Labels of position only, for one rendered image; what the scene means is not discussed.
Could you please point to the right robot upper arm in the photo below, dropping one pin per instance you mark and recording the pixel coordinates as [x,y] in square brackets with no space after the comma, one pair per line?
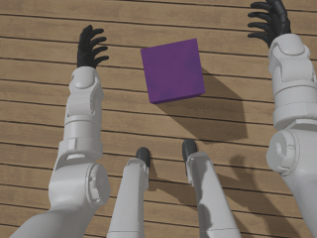
[293,154]

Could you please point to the right robot shin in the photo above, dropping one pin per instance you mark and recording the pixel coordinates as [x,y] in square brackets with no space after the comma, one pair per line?
[199,154]

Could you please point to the left robot forearm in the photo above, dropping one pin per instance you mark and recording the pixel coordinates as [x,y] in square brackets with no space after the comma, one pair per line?
[81,142]

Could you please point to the left robot hand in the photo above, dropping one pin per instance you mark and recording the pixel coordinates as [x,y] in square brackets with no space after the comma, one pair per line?
[85,53]

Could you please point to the carton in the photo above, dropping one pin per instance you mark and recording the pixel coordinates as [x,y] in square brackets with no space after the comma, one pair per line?
[173,71]

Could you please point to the left robot upper arm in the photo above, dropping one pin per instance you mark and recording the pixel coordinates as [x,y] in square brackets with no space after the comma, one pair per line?
[76,192]

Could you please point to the right robot hand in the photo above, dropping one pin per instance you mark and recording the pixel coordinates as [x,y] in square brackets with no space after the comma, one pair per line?
[277,21]

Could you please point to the robot left thigh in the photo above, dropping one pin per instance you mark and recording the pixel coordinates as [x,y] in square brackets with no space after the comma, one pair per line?
[128,215]

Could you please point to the right robot forearm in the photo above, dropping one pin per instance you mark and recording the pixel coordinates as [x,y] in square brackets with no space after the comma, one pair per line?
[294,84]

